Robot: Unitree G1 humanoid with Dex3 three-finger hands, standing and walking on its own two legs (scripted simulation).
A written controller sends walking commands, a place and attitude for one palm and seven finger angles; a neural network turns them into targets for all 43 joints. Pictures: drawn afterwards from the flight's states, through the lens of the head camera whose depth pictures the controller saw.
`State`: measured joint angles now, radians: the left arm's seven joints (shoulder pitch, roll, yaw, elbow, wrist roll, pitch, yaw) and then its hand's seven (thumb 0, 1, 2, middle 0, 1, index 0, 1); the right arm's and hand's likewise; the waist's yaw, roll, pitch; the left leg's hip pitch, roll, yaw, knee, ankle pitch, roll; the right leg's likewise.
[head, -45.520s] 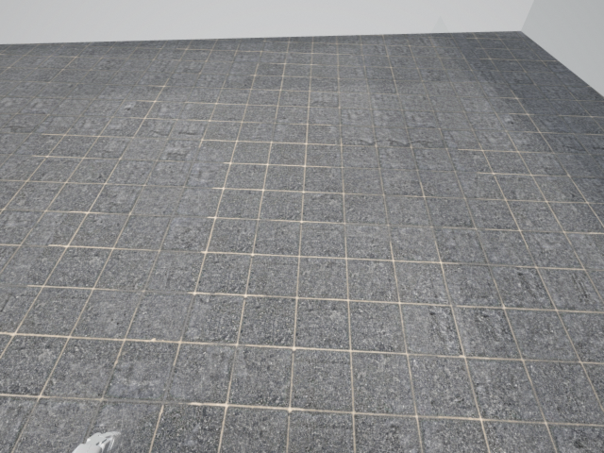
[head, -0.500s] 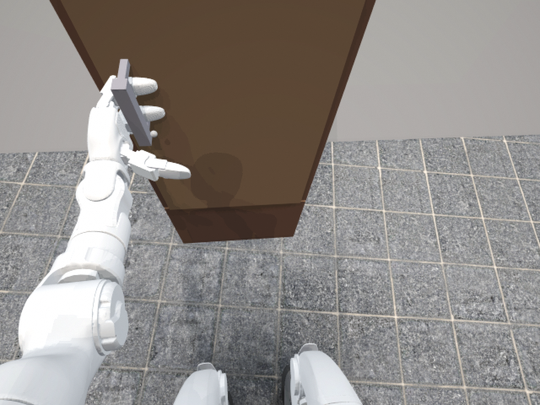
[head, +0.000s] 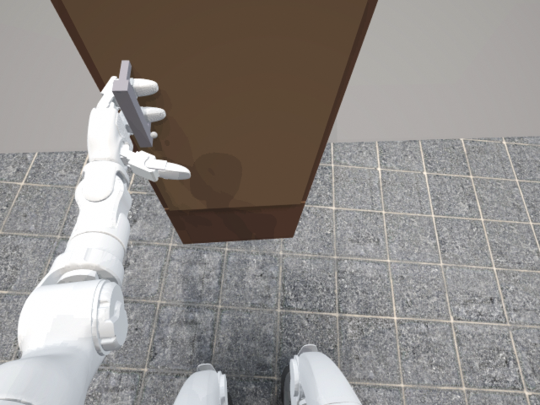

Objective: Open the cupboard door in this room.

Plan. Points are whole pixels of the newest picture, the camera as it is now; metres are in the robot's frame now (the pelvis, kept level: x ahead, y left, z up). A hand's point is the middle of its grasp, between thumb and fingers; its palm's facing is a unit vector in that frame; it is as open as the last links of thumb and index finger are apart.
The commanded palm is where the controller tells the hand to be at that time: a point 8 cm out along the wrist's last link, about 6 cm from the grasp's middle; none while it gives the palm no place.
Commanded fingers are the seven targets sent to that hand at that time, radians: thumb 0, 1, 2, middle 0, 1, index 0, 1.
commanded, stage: close the thumb around the handle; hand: left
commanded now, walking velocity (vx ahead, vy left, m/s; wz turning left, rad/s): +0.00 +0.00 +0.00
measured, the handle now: (136, 106) +0.54 +0.16 +0.06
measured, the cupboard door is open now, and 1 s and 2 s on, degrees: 0 5 45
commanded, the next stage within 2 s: pull the door open along its arc in 0.62 s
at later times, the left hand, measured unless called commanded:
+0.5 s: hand (152, 135) +0.49 +0.14 +0.05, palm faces +0.00 -1.00 -0.02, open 6.2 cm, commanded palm +0.46 +0.19 +0.06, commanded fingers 0.00 0.90 0.90 -0.40 -1.35 -0.40 -1.35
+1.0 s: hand (154, 150) +0.47 +0.13 +0.05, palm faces -0.02 -1.00 -0.01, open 5.5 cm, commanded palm +0.41 +0.18 +0.06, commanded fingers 0.00 0.90 0.90 -0.40 -1.35 -0.40 -1.35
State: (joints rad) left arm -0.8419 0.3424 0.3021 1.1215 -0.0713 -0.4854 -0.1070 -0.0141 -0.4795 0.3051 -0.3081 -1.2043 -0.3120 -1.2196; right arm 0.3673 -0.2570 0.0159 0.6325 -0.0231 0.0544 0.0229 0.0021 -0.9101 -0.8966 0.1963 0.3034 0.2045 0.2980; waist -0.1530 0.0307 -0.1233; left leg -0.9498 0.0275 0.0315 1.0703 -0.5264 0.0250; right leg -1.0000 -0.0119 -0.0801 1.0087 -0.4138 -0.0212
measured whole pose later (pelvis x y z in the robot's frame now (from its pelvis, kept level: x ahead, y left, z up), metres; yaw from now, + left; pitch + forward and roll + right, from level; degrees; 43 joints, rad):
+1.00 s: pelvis +0.01 +0.00 +0.01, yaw -1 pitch +22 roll -1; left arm -0.63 0.27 0.27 0.89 -0.12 -0.45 -0.11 0.01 0.78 0.79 -0.37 -1.35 -0.37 -1.35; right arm 0.38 -0.24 0.01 0.60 0.00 0.07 0.04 0.00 -0.91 -0.90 0.20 0.30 0.20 0.30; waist -0.13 0.03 -0.14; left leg -0.88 0.03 0.06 1.02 -0.52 0.03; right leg -0.94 0.00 -0.05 0.96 -0.40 -0.01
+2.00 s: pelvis +0.02 -0.06 +0.01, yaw +2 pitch +15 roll +2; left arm 0.28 -0.06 -0.28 0.03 0.10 -0.25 0.52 -0.01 0.64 0.78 -0.33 -1.26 -0.39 -1.33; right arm 0.17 -0.19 0.00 0.53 -0.06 -0.04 0.02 0.01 -0.91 -0.90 0.19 0.30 0.20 0.30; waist -0.02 0.03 -0.18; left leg -0.70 0.00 -0.09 0.98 -0.52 -0.05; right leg -0.78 0.02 -0.11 1.00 -0.48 -0.10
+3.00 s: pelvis -0.02 +0.00 +0.00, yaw +0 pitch +13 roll +0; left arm 0.11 0.00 -0.32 0.12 0.05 -0.30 0.22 -0.01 -0.49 0.30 -0.13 -0.33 -0.08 -0.34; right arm 0.23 -0.20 0.01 0.50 -0.02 -0.09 0.03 0.01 -0.91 -0.90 0.20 0.30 0.20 0.30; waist 0.01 0.04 -0.13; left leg -0.78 -0.04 -0.06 1.09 -0.53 0.00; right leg -0.84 -0.02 -0.06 1.05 -0.44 -0.03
